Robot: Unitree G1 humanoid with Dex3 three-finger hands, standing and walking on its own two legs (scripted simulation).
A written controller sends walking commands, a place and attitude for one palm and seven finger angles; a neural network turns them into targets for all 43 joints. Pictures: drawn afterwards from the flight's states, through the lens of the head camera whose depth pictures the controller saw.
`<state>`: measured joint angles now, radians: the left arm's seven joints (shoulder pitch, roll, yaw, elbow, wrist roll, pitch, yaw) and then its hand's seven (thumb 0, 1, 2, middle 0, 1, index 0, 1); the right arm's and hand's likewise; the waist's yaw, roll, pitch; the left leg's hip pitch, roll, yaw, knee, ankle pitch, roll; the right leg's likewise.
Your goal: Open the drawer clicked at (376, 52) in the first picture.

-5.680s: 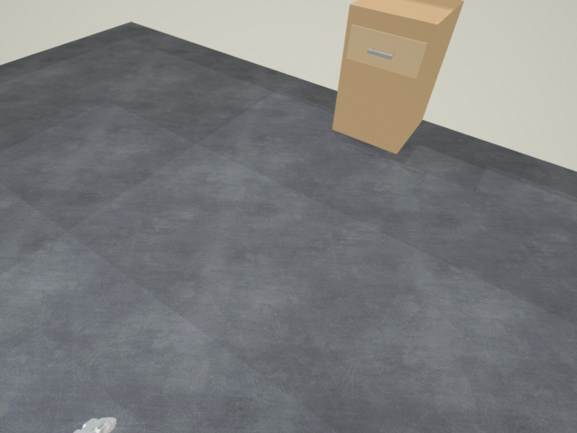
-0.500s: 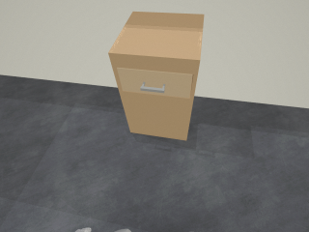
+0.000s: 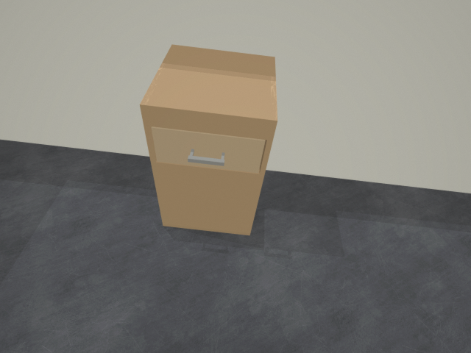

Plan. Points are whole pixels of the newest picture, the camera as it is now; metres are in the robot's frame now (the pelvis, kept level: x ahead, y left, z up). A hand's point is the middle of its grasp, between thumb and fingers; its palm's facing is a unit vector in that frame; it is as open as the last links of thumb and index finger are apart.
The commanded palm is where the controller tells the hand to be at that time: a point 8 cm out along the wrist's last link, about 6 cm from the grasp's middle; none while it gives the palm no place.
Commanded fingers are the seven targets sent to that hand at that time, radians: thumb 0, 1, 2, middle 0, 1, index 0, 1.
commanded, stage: take the last steps up to it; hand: left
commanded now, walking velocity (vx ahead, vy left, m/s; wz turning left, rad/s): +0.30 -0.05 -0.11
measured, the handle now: (207, 157) +0.77 +0.13 -0.23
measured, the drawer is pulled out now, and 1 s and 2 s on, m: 0.00 0.00 0.00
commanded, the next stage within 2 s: come to a stop and stand still in 0.68 s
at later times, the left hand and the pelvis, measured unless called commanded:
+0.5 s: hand out of the picture +0.15 +0.11 -0.17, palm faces +0.03 -0.97 -0.22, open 7.2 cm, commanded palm none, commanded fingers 0.00 0.90 0.90 -0.20 -0.30 -0.20 -0.30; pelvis +0.11 -0.07 +0.00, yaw -1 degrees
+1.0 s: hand (175, 293) +0.28 +0.14 -0.19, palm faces +0.04 -0.98 -0.19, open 7.4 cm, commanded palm none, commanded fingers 0.00 0.90 0.90 -0.20 -0.30 -0.20 -0.30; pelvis +0.26 -0.04 +0.00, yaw -1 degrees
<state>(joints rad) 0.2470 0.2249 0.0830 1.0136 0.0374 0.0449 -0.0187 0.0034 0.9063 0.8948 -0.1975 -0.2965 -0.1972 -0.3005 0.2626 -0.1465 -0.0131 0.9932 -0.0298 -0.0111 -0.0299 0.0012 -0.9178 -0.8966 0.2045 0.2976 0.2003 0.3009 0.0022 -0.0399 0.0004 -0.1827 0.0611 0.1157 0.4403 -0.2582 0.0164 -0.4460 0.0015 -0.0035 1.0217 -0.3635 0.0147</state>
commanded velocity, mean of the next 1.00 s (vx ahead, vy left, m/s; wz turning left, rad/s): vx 0.11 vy -0.04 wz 0.00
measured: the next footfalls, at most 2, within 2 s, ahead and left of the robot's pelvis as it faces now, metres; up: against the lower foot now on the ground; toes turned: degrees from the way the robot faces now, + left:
right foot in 0.30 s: +0.11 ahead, -0.16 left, +0.00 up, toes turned -10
left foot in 0.72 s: +0.32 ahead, +0.06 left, +0.00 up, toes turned +7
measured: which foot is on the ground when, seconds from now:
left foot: down 0.00-0.30, up 0.32-0.70, down 0.72-1.00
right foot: up 0.00-0.28, down 0.30-0.74, up 0.76-1.00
